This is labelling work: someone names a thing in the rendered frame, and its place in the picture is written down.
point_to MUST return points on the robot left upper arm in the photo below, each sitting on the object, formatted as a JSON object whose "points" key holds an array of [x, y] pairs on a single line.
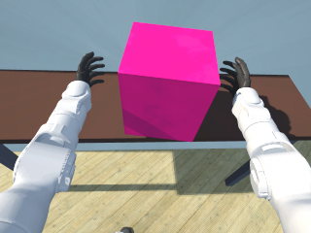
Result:
{"points": [[43, 171]]}

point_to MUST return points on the right robot forearm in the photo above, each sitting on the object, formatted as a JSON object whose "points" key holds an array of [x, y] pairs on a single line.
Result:
{"points": [[257, 126]]}

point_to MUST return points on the table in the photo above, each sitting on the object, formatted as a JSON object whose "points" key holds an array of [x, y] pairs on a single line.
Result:
{"points": [[28, 98]]}

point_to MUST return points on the left robot forearm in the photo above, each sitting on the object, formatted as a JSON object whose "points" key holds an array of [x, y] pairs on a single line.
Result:
{"points": [[66, 121]]}

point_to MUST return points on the left robot hand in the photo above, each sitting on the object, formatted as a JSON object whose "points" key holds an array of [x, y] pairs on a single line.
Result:
{"points": [[83, 73]]}

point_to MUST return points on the right robot hand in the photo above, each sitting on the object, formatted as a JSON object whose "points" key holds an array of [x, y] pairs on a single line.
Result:
{"points": [[241, 75]]}

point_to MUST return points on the carton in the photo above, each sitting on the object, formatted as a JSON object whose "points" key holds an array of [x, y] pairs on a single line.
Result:
{"points": [[168, 79]]}

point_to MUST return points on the robot right upper arm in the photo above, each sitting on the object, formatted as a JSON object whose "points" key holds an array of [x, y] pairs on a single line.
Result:
{"points": [[284, 179]]}

